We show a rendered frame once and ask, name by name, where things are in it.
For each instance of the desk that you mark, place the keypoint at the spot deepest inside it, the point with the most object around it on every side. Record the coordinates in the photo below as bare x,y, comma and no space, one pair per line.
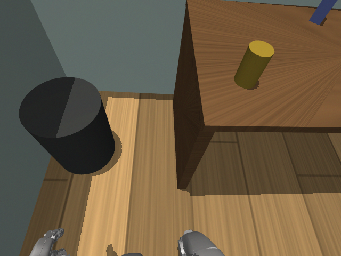
298,91

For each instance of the left robot hand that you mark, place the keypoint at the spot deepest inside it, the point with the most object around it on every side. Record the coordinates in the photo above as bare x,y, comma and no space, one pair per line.
43,246

